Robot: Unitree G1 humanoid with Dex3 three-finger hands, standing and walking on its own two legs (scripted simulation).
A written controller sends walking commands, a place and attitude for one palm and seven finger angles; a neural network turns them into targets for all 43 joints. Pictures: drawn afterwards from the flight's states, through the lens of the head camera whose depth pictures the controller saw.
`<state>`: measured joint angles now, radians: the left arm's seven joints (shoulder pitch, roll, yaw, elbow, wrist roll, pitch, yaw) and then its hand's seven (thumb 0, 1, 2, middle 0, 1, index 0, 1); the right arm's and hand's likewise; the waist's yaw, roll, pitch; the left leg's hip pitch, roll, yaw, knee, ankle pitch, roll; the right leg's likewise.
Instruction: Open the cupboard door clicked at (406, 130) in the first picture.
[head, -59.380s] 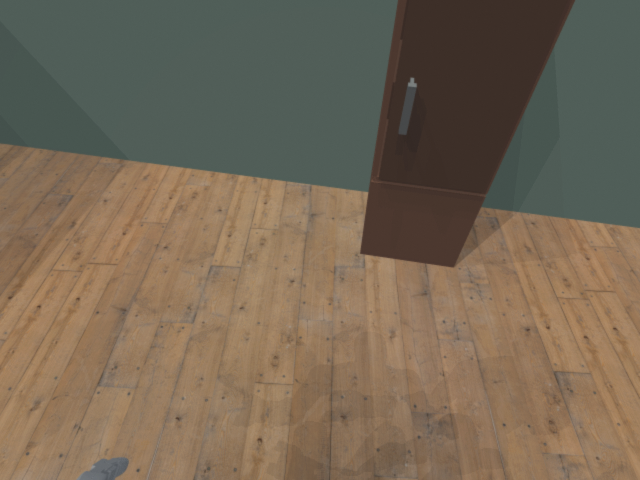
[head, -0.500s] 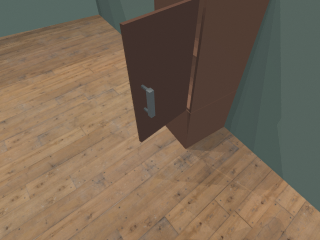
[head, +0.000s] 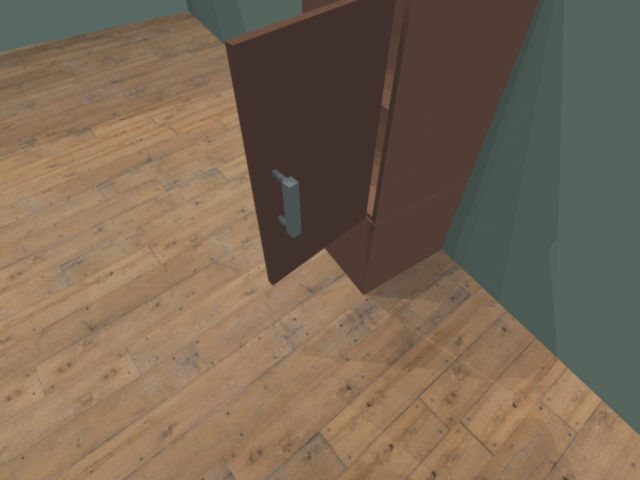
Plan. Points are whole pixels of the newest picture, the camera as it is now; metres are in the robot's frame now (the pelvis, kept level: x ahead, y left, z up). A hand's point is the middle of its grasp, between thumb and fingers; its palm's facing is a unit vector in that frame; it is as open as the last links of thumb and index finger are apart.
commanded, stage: look to check the result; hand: left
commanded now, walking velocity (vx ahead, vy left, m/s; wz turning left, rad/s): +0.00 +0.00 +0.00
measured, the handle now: (285, 203) +0.61 +0.10 -0.07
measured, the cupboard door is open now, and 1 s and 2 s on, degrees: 100 100 100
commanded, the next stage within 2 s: stand and wait in 0.34 s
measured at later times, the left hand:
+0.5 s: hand out of the picture +0.03 +0.17 -0.18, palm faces +0.03 -0.98 -0.20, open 7.4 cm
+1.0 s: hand out of the picture +0.03 +0.17 -0.17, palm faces +0.02 -0.98 -0.21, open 7.4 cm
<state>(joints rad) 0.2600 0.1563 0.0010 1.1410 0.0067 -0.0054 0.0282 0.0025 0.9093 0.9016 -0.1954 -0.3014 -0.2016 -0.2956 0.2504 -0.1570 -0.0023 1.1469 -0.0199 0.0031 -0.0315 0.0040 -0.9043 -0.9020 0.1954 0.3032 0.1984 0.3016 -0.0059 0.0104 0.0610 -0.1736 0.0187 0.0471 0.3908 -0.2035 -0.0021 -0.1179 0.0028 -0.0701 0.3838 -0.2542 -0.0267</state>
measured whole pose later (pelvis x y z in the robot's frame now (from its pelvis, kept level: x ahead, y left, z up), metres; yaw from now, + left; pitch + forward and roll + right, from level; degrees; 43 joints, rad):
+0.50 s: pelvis +0.02 +0.00 +0.00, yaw +0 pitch -1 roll +0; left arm 0.25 0.16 0.00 1.13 0.01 -0.02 0.03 0.00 0.91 0.90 -0.20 -0.30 -0.20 -0.30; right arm 0.23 -0.16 0.00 1.14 -0.02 0.00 -0.04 0.00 -0.90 -0.90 0.20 0.30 0.20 0.30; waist 0.00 0.00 0.04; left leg -0.14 0.02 0.04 0.38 -0.23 -0.01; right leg -0.08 0.01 -0.07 0.37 -0.28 -0.03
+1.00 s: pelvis +0.03 +0.00 +0.00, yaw +0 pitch -1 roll +0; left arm 0.26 0.16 0.00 1.14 0.00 -0.02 0.03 0.00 0.91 0.90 -0.20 -0.30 -0.20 -0.30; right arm 0.25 -0.16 0.00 1.15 -0.02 -0.01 -0.04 0.00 -0.90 -0.90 0.20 0.30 0.20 0.30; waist 0.00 0.00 0.05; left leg -0.12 0.02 0.05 0.37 -0.24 -0.01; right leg -0.06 0.00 -0.07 0.35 -0.28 -0.03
